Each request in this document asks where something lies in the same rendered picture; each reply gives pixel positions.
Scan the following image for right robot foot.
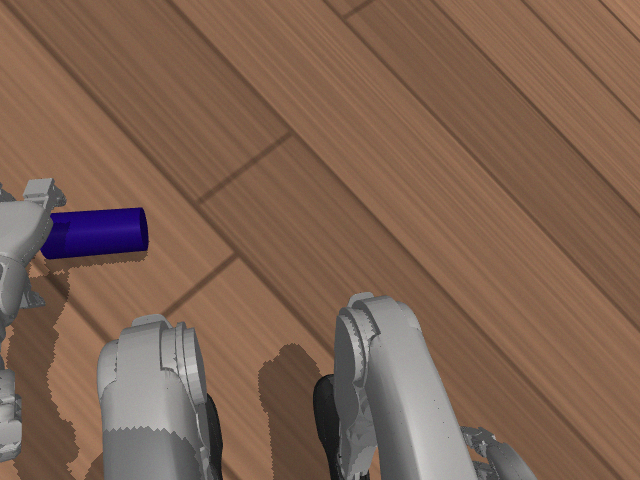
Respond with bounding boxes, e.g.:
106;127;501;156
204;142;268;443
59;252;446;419
313;374;370;480

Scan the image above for right robot hand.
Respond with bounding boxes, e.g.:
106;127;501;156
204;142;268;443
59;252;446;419
460;426;537;480

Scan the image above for left robot hand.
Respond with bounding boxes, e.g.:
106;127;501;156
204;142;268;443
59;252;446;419
0;178;67;309

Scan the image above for can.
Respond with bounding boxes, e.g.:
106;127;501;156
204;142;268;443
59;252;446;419
40;207;148;260

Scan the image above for left robot foot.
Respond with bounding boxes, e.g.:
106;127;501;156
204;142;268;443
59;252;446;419
205;393;223;480

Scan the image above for left robot arm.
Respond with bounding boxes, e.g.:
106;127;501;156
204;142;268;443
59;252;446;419
0;255;27;463

